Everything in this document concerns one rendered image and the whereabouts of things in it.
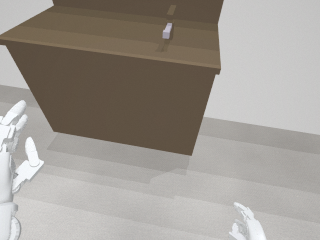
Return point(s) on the robot right hand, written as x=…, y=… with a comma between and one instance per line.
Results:
x=251, y=230

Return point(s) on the robot left hand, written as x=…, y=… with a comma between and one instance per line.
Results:
x=11, y=126

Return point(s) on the counter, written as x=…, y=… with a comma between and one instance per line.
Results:
x=101, y=69

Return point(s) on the tap lever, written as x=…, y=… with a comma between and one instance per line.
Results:
x=166, y=32

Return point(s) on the left robot forearm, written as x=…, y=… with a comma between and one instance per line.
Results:
x=10, y=226

